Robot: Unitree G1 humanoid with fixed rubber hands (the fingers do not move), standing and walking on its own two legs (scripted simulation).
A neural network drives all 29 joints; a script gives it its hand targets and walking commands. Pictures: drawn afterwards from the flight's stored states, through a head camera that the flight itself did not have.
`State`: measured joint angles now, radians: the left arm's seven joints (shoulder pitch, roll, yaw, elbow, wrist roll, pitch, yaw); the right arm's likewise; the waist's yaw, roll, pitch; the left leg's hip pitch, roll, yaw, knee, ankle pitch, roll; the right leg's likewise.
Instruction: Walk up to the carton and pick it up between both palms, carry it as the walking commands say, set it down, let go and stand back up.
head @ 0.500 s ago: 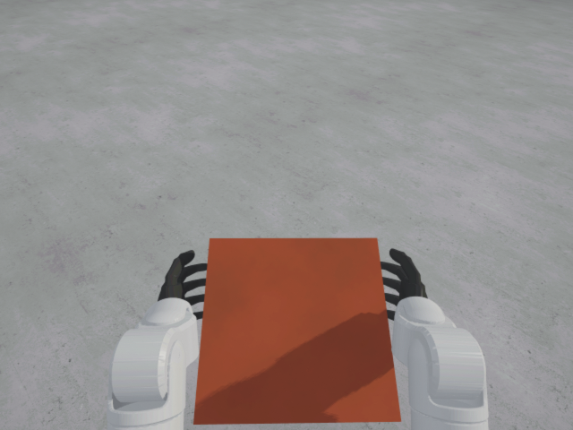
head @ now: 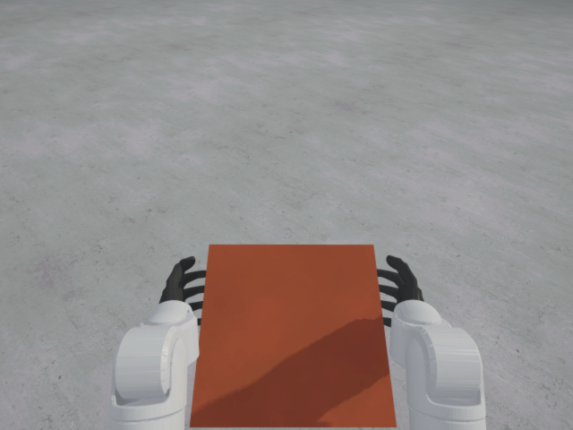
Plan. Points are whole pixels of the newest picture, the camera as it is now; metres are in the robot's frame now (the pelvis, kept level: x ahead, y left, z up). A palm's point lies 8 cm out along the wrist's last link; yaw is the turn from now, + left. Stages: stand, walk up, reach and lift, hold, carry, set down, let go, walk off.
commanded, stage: carry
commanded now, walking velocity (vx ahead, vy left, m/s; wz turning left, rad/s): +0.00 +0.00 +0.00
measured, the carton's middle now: (290, 340) +0.28 +0.00 +0.01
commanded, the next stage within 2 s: hold in 1.14 s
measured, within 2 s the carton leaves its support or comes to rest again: neither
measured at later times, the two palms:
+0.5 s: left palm (191, 311) +0.28 +0.13 +0.08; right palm (409, 309) +0.28 -0.16 +0.08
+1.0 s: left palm (199, 312) +0.30 +0.13 +0.05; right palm (401, 307) +0.31 -0.16 +0.05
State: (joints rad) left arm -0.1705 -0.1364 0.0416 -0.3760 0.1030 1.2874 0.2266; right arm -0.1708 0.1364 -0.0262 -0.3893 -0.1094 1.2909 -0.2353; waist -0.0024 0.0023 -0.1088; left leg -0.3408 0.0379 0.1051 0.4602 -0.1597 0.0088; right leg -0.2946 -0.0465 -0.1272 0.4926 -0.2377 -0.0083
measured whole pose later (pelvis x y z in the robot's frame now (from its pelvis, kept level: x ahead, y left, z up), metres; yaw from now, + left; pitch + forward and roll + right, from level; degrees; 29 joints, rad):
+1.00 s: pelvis +0.03 -0.02 +0.00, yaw +1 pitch +2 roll +1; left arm -0.15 -0.13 0.12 -0.02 0.14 0.87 0.12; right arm -0.17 0.14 -0.09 0.00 -0.15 0.87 -0.13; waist -0.01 0.00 -0.07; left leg -0.32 0.05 0.08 0.52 -0.23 -0.02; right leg -0.26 -0.03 -0.15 0.55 -0.31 -0.03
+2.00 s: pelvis +0.01 +0.02 +0.01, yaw -8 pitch -7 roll +0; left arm -0.30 -0.16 0.28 0.31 0.32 0.72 0.01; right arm -0.30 0.16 -0.22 0.34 -0.33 0.71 0.04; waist 0.05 0.01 0.03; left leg -0.05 -0.02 -0.07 0.36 -0.18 -0.01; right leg -0.06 0.02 0.09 0.37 -0.19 0.00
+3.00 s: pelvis -0.03 +0.03 -0.07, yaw -8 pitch +28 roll +0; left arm -0.55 -0.24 0.49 0.39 0.35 0.35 0.02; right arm -0.62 0.16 -0.45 0.52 -0.35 0.32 0.02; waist 0.05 -0.02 -0.10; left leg -1.10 -0.04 -0.07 0.91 -0.29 -0.02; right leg -1.10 0.04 0.08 0.91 -0.30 0.02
